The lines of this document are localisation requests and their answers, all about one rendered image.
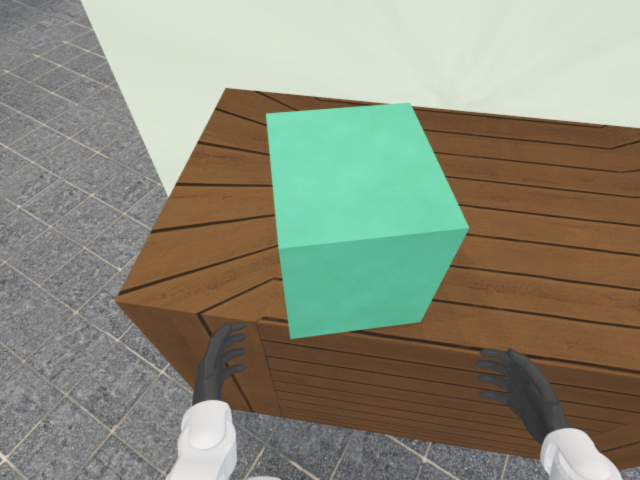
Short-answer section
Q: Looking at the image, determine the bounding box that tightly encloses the carton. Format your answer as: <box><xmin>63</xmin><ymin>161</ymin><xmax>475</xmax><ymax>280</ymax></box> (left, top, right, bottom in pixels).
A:
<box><xmin>266</xmin><ymin>103</ymin><xmax>469</xmax><ymax>339</ymax></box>

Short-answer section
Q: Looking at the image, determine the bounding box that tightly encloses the left robot forearm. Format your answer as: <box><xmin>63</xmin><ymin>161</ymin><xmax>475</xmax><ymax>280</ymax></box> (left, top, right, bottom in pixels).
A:
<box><xmin>165</xmin><ymin>400</ymin><xmax>237</xmax><ymax>480</ymax></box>

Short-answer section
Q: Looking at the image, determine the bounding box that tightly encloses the pedestal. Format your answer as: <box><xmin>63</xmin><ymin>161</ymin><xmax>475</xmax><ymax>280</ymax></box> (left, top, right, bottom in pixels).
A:
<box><xmin>114</xmin><ymin>88</ymin><xmax>640</xmax><ymax>470</ymax></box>

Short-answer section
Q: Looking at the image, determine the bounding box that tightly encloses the robot right hand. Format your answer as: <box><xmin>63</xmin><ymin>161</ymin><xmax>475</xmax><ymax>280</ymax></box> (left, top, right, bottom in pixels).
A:
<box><xmin>476</xmin><ymin>348</ymin><xmax>571</xmax><ymax>445</ymax></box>

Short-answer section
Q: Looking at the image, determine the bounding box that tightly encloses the robot left hand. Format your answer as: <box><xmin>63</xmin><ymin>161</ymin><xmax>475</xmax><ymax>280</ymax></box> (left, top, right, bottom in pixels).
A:
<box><xmin>192</xmin><ymin>322</ymin><xmax>247</xmax><ymax>406</ymax></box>

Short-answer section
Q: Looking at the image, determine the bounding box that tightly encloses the right robot forearm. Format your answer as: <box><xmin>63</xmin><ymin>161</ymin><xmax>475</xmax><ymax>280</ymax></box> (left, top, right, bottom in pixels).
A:
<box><xmin>540</xmin><ymin>428</ymin><xmax>622</xmax><ymax>480</ymax></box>

